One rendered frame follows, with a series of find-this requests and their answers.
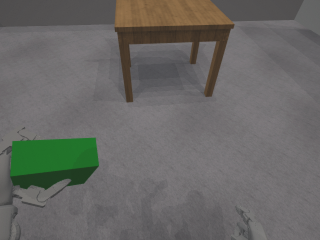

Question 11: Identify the left robot hand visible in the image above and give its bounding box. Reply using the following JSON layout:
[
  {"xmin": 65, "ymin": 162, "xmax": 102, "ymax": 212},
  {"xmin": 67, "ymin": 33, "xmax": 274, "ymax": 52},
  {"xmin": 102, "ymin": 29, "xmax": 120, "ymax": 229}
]
[{"xmin": 0, "ymin": 125, "xmax": 72, "ymax": 208}]

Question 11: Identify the sponge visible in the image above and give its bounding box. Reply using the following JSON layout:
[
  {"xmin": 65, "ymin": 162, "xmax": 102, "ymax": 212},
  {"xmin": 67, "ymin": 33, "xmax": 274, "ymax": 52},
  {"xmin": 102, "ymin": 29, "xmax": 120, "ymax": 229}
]
[{"xmin": 10, "ymin": 137, "xmax": 99, "ymax": 190}]

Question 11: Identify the right robot hand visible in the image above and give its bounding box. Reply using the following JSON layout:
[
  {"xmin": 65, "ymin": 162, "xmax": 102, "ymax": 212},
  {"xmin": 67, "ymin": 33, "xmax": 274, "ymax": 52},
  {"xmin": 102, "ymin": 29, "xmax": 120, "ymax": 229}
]
[{"xmin": 231, "ymin": 204, "xmax": 268, "ymax": 240}]

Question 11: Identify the table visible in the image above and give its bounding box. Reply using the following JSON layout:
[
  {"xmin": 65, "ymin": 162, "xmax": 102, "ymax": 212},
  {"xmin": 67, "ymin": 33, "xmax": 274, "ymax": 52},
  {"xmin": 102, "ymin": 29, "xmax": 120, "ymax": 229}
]
[{"xmin": 114, "ymin": 0, "xmax": 235, "ymax": 103}]

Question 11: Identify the robot left forearm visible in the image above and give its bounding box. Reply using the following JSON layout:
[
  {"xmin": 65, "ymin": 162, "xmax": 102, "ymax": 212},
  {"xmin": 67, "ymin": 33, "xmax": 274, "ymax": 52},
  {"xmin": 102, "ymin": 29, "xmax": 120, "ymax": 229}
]
[{"xmin": 0, "ymin": 204, "xmax": 21, "ymax": 240}]

